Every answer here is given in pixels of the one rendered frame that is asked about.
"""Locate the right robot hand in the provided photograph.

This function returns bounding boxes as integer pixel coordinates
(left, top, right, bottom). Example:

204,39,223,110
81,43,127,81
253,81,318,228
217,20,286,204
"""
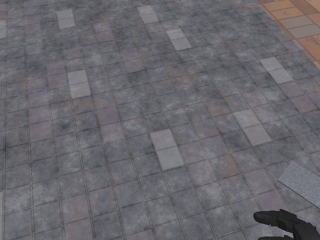
253,209,320,240

